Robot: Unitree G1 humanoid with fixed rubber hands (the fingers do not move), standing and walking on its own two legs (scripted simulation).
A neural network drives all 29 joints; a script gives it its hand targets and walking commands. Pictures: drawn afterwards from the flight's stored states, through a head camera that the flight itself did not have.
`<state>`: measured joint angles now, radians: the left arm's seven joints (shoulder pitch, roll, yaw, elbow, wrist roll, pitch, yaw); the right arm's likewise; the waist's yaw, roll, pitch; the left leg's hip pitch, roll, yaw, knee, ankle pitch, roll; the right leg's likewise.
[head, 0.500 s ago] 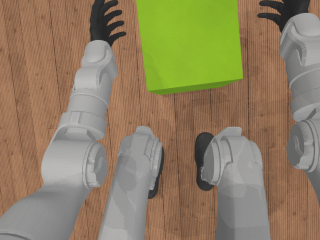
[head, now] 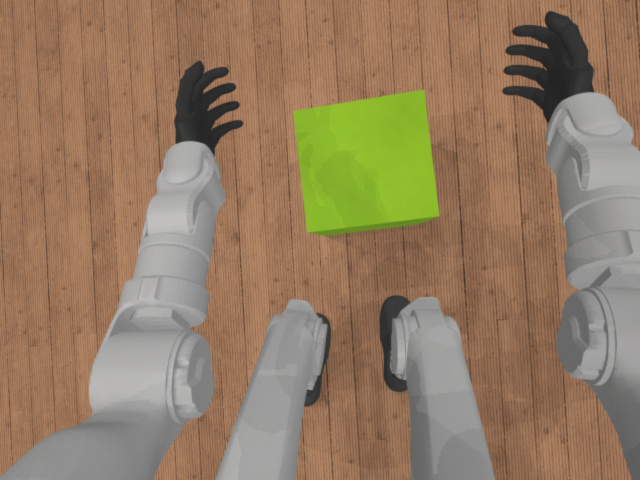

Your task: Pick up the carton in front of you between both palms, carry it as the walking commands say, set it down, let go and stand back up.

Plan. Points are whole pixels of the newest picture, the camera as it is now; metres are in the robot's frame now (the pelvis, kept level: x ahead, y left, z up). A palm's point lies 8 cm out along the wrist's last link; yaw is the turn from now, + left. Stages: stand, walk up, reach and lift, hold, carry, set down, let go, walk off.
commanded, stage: set down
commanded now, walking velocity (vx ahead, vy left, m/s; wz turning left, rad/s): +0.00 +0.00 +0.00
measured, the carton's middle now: (364, 176) +0.49 -0.02 -0.43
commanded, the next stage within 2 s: let go in 0.22 s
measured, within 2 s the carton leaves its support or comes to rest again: neither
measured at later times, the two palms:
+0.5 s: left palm (109, 157) +0.44 +0.19 +0.02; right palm out of the picture +0.45 -0.23 +0.01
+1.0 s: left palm out of the picture +0.30 +0.24 +0.14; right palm out of the picture +0.30 -0.22 +0.12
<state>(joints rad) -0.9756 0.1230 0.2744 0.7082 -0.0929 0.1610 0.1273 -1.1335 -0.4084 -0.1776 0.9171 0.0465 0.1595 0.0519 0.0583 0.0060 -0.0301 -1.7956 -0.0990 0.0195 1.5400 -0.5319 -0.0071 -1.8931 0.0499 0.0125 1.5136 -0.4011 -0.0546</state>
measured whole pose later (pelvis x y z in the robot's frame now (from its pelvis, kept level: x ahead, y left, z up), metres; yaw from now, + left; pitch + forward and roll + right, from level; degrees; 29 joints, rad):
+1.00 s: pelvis +0.11 +0.02 +0.21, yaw -4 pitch +12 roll -1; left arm 0.17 0.20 0.03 0.44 -0.03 -0.01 -0.06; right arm 0.09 -0.22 -0.09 0.52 0.01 -0.01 0.02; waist 0.05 0.05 -0.02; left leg -0.41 -0.07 -0.06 0.54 -0.33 0.04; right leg -0.48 0.06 0.04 0.52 -0.24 -0.02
